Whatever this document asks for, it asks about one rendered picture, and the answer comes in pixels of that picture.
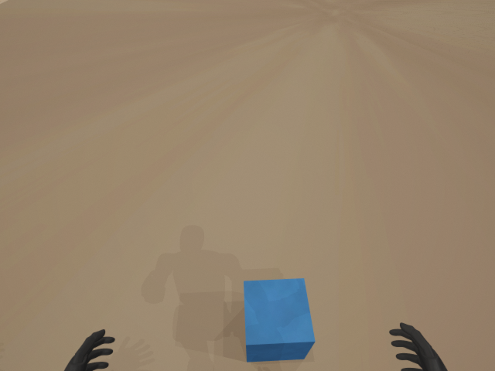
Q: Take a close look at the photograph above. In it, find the robot right hand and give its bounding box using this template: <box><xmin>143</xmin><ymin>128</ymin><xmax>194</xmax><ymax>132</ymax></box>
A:
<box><xmin>389</xmin><ymin>322</ymin><xmax>448</xmax><ymax>371</ymax></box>

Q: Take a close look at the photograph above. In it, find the carton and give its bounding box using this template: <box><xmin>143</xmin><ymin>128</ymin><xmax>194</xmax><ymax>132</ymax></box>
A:
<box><xmin>244</xmin><ymin>278</ymin><xmax>315</xmax><ymax>362</ymax></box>

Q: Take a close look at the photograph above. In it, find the robot left hand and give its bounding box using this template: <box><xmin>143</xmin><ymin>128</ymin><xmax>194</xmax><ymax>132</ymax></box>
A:
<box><xmin>64</xmin><ymin>329</ymin><xmax>115</xmax><ymax>371</ymax></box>

